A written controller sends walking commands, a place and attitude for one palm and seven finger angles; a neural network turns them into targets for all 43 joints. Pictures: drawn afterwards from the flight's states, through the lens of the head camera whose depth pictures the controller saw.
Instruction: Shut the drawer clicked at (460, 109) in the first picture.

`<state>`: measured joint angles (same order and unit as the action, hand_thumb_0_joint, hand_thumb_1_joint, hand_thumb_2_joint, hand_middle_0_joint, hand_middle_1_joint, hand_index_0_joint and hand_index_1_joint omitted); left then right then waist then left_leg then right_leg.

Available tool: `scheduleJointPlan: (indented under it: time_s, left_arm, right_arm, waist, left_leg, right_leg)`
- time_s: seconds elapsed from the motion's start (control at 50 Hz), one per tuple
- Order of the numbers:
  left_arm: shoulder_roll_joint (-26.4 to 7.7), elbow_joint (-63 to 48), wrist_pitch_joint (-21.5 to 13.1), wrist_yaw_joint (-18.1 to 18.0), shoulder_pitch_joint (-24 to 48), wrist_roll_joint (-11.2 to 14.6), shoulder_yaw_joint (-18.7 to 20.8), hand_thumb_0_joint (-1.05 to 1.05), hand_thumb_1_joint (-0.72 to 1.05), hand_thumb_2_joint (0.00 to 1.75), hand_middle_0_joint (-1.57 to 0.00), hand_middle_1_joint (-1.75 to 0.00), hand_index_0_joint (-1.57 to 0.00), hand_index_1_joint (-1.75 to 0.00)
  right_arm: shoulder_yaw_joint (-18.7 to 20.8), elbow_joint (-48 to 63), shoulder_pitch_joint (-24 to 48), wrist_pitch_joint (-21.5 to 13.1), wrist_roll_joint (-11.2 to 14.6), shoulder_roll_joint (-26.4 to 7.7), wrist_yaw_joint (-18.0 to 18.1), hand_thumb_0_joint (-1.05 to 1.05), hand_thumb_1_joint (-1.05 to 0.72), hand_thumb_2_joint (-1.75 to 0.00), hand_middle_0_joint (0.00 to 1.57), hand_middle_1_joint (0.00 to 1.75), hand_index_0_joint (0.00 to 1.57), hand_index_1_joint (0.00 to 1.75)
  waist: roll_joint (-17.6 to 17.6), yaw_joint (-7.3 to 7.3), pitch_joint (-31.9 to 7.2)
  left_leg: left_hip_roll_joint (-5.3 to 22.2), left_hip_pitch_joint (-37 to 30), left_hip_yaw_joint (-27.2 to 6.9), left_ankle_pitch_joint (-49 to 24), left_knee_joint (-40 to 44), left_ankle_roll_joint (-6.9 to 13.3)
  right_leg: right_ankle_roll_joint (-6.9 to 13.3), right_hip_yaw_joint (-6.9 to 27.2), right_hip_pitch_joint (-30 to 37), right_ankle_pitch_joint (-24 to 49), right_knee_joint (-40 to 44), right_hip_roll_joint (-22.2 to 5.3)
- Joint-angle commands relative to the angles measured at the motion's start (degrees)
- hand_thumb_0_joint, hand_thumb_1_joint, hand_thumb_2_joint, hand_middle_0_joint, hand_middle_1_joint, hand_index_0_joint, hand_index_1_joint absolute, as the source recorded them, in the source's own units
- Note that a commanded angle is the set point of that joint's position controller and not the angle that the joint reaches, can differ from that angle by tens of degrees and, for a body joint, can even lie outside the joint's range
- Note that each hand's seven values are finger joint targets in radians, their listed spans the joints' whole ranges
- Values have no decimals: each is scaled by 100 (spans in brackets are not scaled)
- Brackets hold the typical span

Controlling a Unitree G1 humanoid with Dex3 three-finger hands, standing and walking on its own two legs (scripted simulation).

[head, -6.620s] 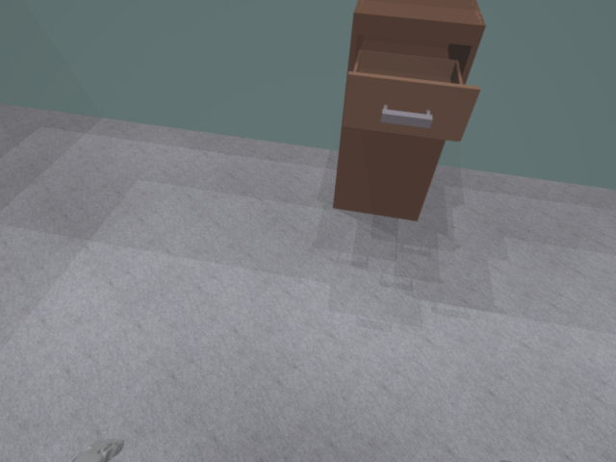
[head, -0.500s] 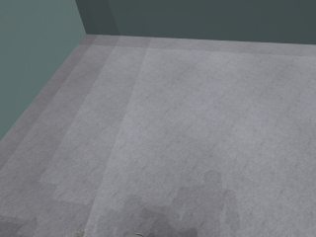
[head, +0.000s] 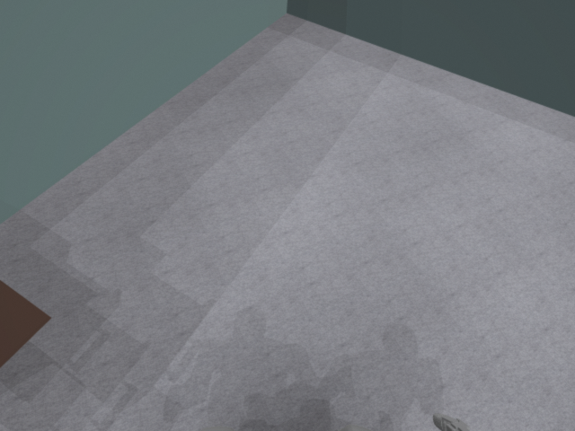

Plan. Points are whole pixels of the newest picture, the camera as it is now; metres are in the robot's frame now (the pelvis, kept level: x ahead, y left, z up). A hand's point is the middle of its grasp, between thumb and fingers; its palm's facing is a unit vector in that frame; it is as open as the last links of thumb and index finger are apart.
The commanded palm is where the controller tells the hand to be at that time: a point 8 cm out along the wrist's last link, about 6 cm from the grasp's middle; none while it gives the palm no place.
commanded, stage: turn to face it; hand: left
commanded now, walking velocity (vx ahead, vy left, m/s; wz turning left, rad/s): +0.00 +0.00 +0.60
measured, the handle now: out of the picture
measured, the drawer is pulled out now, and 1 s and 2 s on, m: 0.29 0.29 0.29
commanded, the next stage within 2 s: take the last steps up to it in 1.58 s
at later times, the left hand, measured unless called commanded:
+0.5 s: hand out of the picture +0.08 +0.18 -0.12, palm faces +0.29 -0.91 -0.29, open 7.3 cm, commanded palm none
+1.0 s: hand out of the picture -0.11 +0.20 -0.17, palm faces +0.62 -0.74 -0.25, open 7.4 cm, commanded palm none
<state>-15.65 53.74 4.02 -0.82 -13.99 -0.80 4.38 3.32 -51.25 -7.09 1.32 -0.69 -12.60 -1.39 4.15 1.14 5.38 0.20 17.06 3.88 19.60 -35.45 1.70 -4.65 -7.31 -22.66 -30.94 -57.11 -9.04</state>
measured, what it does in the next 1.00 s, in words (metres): steps on the spot, turning left: right foot, then left foot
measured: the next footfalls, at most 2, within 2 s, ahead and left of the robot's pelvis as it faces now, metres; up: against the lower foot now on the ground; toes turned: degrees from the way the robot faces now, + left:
right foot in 0.38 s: +0.08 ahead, -0.13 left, +0.00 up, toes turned +11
left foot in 0.84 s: -0.02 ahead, +0.10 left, +0.00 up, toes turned +37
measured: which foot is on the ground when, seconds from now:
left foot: down 0.00-0.38, up 0.40-0.82, down 0.84-1.00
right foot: up 0.00-0.36, down 0.38-0.84, up 0.86-1.00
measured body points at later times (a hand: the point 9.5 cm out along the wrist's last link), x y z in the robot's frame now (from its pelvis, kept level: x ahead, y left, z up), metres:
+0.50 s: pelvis +0.01 -0.04 +0.01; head +0.04 -0.08 +0.46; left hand +0.06 +0.23 -0.10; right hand +0.13 -0.29 -0.15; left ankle -0.05 +0.09 -0.65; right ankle +0.04 -0.14 -0.73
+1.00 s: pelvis -0.02 -0.01 +0.01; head -0.01 +0.03 +0.46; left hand -0.14 +0.24 -0.15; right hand +0.23 -0.15 -0.11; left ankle -0.05 +0.08 -0.73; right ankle +0.05 -0.14 -0.64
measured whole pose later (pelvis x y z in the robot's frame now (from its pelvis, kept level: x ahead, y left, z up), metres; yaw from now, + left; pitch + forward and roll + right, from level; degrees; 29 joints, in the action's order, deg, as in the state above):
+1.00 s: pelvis -0.02 -0.01 +0.01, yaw +36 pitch -1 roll -1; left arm -16.1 53.7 4.4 -0.6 -13.5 -0.8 4.6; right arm 2.5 -50.6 -7.6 1.4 -0.9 -12.9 -0.6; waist 2.7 1.2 4.6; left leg -1.0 15.7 1.7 15.2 -32.0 2.6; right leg -4.7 -3.8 -26.4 -26.2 -65.6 -6.8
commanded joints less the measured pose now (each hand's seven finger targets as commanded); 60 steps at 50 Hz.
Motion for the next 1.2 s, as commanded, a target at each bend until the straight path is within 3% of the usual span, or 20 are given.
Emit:
scheduleJointPlan:
  time_s: [0.0,0.1,0.22,0.3,0.32,0.34,0.36,0.38,0.42,0.48,0.72,0.78,0.8,0.82,0.84,0.86,0.88,0.96,1.08,1.18]
  left_arm:
    - [-394,-679,-239,2,513,-3,109,0,90,90,-20,-30,-20,-30]
    - [-348,-694,-218,5,498,6,96,0,90,90,-20,-30,-20,-30]
    - [-273,-955,-240,-33,874,39,50,0,90,90,-20,-30,-20,-30]
    - [-290,-895,-332,-57,377,82,47,0,90,90,-20,-30,-20,-30]
    - [-391,-840,-390,-71,96,77,76,0,90,90,-20,-30,-20,-30]
    - [-793,-809,-474,-111,-116,8,153,0,90,90,-20,-30,-20,-30]
    - [-1359,-848,-497,-146,-171,-69,244,0,90,90,-20,-30,-20,-30]
    - [-1266,-877,-447,-155,-174,-13,199,0,90,90,-20,-30,-20,-30]
    - [-811,-1002,-452,-144,545,-7,112,0,90,90,-20,-30,-20,-30]
    - [-486,-1026,-478,-119,705,-16,4,0,90,90,-20,-30,-20,-30]
    - [-911,-565,-395,-101,-259,-96,159,0,90,90,-20,-30,-20,-30]
    - [-947,-489,-355,-77,-201,-46,199,0,90,90,-20,-30,-20,-30]
    - [-839,-537,-336,-58,-174,1,192,0,90,90,-20,-30,-20,-30]
    - [-425,-785,-325,-3,-65,49,116,0,90,90,-20,-30,-20,-30]
    - [-363,-952,-263,-39,335,-5,20,0,90,90,-20,-30,-20,-30]
    - [-456,-996,-228,-48,456,-17,35,0,90,90,-20,-30,-20,-30]
    - [-351,-876,-216,-68,509,-35,67,0,90,90,-20,-30,-20,-30]
    - [-480,-562,-209,12,185,-22,112,0,90,90,-20,-30,-20,-30]
    - [-422,-691,-177,-30,354,-20,109,0,90,90,-20,-30,-20,-30]
    - [-290,-915,-236,-56,648,16,55,0,90,90,-20,-30,-20,-30]
  right_arm:
    - [286,251,-453,-74,-39,-1190,218,0,-90,-90,20,30,20,30]
    - [278,297,-518,-97,-42,-1183,212,0,-90,-90,20,30,20,30]
    - [343,306,-582,-29,-85,-1262,181,0,-90,-90,20,30,20,30]
    - [381,399,-309,9,-68,-1245,170,0,-90,-90,20,30,20,30]
    - [365,415,-263,8,-26,-1167,157,0,-90,-90,20,30,20,30]
    - [326,440,-417,-8,39,-811,119,0,-90,-90,20,30,20,30]
    - [279,586,-515,-4,41,-508,115,0,-90,-90,20,30,20,30]
    - [355,583,-403,41,-26,-857,132,0,-90,-90,20,30,20,30]
    - [374,326,-471,146,-51,-793,54,0,-90,-90,20,30,20,30]
    - [323,171,-588,199,-68,-666,-43,0,-90,-90,20,30,20,30]
    - [126,407,215,115,13,-487,-58,0,-90,-90,20,30,20,30]
    - [155,351,-202,39,-6,-637,-31,0,-90,-90,20,30,20,30]
    - [242,244,-648,-20,-25,-947,-27,0,-90,-90,20,30,20,30]
    - [431,217,-1060,-78,-56,-1661,23,0,-90,-90,20,30,20,30]
    - [460,48,-1425,-31,14,-1906,77,0,-90,-90,20,30,20,30]
    - [398,50,-1344,-6,-7,-1782,94,0,-90,-90,20,30,20,30]
    - [363,110,-1059,-45,-33,-1541,157,0,-90,-90,20,30,20,30]
    - [213,399,-213,-68,-28,-1172,185,0,-90,-90,20,30,20,30]
    - [265,375,-386,-30,-43,-1192,151,0,-90,-90,20,30,20,30]
    - [323,331,-604,7,-79,-1209,153,0,-90,-90,20,30,20,30]
  waist:
    - [-1590,-313,-784]
    - [-1117,-269,-832]
    - [-1249,-347,-784]
    - [-1295,-83,-905]
    - [-1031,68,-1004]
    - [61,145,-1237]
    - [1539,157,-1192]
    - [910,164,-1093]
    - [654,-168,-550]
    - [491,-301,-231]
    - [861,186,-685]
    - [541,-70,-957]
    - [-155,-347,-1244]
    - [-2091,-589,-1373]
    - [-2098,-712,-1448]
    - [-1439,-631,-1191]
    - [-1886,-570,-1039]
    - [-1235,-168,-629]
    - [-1177,-231,-572]
    - [-1346,-346,-735]
  left_leg:
    - [1447,-1249,-1511,-4393,1245,686]
    - [1223,-1229,-1699,-3884,1382,704]
    - [1189,-1005,-2300,-3371,1306,837]
    - [932,-345,-2484,-3333,833,625]
    - [716,71,-2373,-2688,528,396]
    - [201,976,-1867,-1163,-273,-24]
    - [-604,1948,-803,1499,-1760,-484]
    - [-235,1702,-1015,1636,-2784,-421]
    - [2,1643,-924,831,-3512,-456]
    - [147,1602,-601,95,-3650,-580]
    - [153,745,184,533,-890,-526]
    - [81,-232,288,-420,551,-409]
    - [344,-1262,-148,-1413,1223,-256]
    - [1967,-2294,-2345,-3846,1368,466]
    - [2474,-2200,-2683,-5296,1298,1022]
    - [2372,-1810,-2189,-4477,1264,1111]
    - [1981,-1546,-2191,-4075,1365,979]
    - [1255,-760,-1596,-2946,1610,625]
    - [1182,-578,-2098,-1452,1902,760]
    - [1168,-709,-2642,-1928,1614,898]
  right_leg:
    - [-88,690,-1150,523,-1163,115]
    - [-154,697,-866,797,-511,352]
    - [-102,730,-436,561,673,582]
    - [-13,613,865,1258,2343,829]
    - [0,658,1593,1958,3230,694]
    - [244,1511,2661,2287,3939,-287]
    - [947,3085,2833,3299,4064,-1914]
    - [1339,2807,2006,3319,3998,-2101]
    - [1180,2013,1265,2318,4160,-1381]
    - [987,888,1086,2816,4003,-874]
    - [1156,157,1988,4439,3281,-1262]
    - [787,-227,1753,4236,2449,-1194]
    - [501,-405,1068,3613,1447,-1006]
    - [-25,-515,-814,216,65,-77]
    - [-58,175,-1199,-929,-656,147]
    - [24,399,-1130,-608,-977,28]
    - [-1,537,-1264,-295,-1074,45]
    - [-55,659,-870,887,-1086,170]
    - [-111,758,-712,937,-289,331]
    - [-38,770,-364,552,783,593]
